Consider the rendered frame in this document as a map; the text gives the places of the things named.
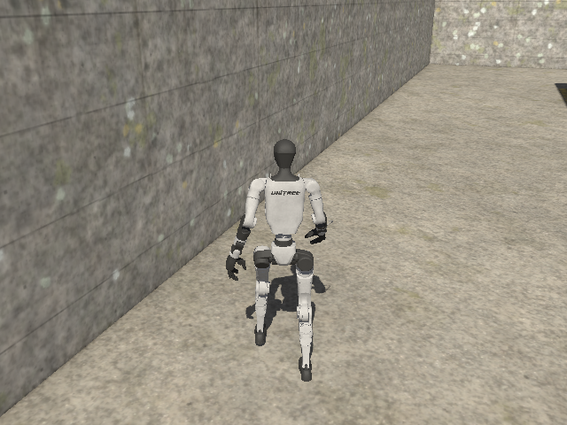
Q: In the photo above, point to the robot head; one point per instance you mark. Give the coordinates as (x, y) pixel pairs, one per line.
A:
(284, 152)

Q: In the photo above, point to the left robot shin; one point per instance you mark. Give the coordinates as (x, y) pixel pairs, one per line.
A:
(260, 307)

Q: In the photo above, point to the robot right hand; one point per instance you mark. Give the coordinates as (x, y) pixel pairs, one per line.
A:
(314, 233)

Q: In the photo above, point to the right robot upper arm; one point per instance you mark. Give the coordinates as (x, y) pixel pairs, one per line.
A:
(315, 198)

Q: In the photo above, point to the robot left hand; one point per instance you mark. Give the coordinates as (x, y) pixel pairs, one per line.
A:
(230, 263)

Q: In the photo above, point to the robot right forearm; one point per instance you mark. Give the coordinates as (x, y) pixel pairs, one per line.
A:
(321, 228)

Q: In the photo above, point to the robot left forearm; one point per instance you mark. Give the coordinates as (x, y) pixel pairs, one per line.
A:
(240, 239)

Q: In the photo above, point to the left robot upper arm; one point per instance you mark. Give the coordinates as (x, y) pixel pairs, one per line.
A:
(252, 201)

